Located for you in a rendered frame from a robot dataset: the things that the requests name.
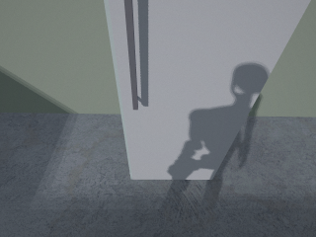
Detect fridge door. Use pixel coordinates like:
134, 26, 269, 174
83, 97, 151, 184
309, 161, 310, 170
109, 0, 311, 180

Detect handle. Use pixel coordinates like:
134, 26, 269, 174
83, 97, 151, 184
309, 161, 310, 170
123, 0, 138, 111

